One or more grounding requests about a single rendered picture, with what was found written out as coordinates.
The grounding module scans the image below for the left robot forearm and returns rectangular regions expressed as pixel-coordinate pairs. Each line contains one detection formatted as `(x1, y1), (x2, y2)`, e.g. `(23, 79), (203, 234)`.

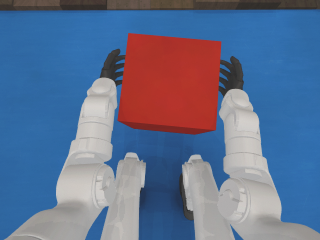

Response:
(56, 77), (118, 201)

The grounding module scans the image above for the right robot foot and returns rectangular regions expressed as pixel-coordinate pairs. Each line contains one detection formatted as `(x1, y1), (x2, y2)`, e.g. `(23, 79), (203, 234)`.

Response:
(179, 173), (194, 221)

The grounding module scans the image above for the right robot forearm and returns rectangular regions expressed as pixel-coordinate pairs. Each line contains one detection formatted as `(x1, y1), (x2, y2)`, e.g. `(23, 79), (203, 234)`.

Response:
(219, 89), (277, 192)

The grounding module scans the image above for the robot right upper arm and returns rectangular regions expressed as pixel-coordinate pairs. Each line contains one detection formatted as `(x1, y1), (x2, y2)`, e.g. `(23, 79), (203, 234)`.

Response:
(217, 176), (320, 240)

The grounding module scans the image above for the left robot thigh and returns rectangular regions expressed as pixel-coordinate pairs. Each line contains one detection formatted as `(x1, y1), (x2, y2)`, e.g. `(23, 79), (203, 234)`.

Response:
(100, 157), (146, 240)

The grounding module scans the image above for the carton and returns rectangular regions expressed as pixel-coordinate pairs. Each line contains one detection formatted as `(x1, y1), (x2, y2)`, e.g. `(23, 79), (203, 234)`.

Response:
(117, 33), (222, 135)

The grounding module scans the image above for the left robot hand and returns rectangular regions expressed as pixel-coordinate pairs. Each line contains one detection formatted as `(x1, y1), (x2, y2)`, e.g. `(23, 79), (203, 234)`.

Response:
(99, 48), (126, 87)

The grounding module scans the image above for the right robot hand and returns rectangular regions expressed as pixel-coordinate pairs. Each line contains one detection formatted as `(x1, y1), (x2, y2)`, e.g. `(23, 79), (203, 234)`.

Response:
(218, 56), (244, 97)

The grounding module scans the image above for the robot left upper arm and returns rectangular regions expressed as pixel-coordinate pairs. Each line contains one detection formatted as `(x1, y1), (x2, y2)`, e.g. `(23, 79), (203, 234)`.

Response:
(4, 163), (117, 240)

